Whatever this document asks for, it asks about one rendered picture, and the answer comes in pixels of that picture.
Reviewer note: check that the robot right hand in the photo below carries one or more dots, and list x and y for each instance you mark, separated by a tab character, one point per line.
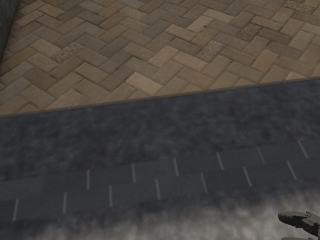
308	221

